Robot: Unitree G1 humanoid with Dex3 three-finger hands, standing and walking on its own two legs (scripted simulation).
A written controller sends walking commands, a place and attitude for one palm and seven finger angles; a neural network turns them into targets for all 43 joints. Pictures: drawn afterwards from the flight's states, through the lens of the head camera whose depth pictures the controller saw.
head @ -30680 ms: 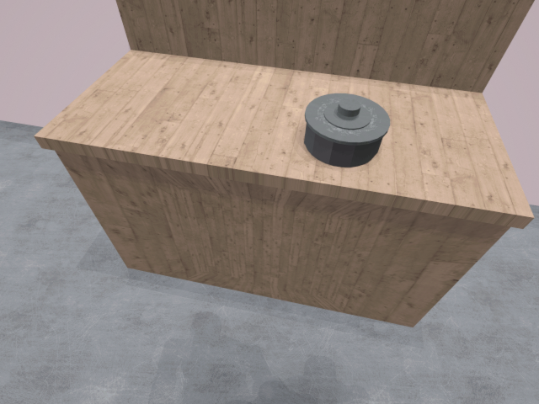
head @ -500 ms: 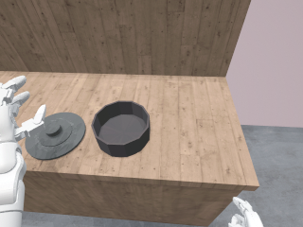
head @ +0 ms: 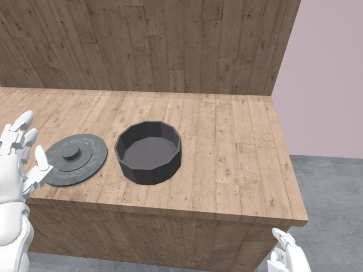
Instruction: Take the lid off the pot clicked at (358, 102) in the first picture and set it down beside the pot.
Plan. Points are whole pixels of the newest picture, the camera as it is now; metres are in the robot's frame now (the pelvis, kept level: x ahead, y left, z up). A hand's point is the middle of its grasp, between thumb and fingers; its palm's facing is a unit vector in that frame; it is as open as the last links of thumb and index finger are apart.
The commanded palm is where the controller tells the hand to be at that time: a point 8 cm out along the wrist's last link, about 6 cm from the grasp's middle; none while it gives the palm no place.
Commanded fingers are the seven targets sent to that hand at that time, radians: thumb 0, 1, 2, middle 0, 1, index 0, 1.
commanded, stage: draw the hand back to the body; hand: left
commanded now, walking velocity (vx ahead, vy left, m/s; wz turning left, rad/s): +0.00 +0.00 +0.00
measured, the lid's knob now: (70, 152) +0.42 +0.39 -0.02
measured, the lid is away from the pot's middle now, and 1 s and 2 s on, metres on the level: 0.24 0.24 0.24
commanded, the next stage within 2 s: step back with the hand held close in 0.56 s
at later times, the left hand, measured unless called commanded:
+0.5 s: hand (40, 203) +0.18 +0.26 +0.15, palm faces +0.38 -0.84 -0.38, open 7.4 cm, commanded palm +0.13 +0.30 +0.17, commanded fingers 0.00 0.90 0.90 -0.20 -0.30 -0.20 -0.30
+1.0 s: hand (37, 212) +0.17 +0.27 +0.13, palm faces +0.20 -0.87 -0.45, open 7.4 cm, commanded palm +0.11 +0.32 +0.17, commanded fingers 0.00 0.90 0.90 -0.20 -0.30 -0.20 -0.30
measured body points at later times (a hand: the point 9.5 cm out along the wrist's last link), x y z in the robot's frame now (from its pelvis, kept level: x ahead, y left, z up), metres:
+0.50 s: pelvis +0.00 +0.02 +0.00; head -0.02 +0.00 +0.45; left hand +0.15 +0.30 +0.17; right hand +0.20 -0.19 -0.08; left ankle -0.02 +0.12 -0.75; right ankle -0.01 -0.11 -0.74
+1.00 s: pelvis -0.03 +0.04 -0.01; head +0.01 +0.07 +0.44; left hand +0.16 +0.31 +0.16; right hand +0.15 -0.20 -0.07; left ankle -0.02 +0.12 -0.75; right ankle -0.01 -0.11 -0.74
